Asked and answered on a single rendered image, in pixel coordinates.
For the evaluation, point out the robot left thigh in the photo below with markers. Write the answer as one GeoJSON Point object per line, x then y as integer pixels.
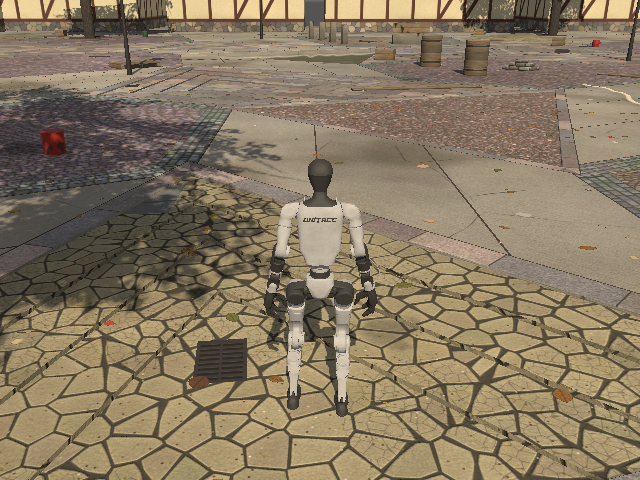
{"type": "Point", "coordinates": [296, 299]}

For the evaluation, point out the left robot upper arm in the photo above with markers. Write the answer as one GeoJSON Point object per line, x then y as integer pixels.
{"type": "Point", "coordinates": [288, 212]}

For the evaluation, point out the robot left hand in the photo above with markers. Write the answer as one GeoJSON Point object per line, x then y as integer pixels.
{"type": "Point", "coordinates": [269, 303]}

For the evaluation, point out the humanoid robot torso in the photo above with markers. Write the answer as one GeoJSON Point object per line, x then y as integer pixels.
{"type": "Point", "coordinates": [320, 235]}

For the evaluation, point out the robot left forearm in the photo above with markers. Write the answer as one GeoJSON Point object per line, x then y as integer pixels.
{"type": "Point", "coordinates": [275, 272]}

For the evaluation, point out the right robot upper arm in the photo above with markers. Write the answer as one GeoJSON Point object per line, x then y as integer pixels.
{"type": "Point", "coordinates": [352, 213]}

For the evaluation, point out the robot right hand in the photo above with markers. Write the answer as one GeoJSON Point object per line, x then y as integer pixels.
{"type": "Point", "coordinates": [371, 302]}

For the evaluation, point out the robot right forearm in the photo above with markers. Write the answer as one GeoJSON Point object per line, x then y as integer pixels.
{"type": "Point", "coordinates": [365, 272]}

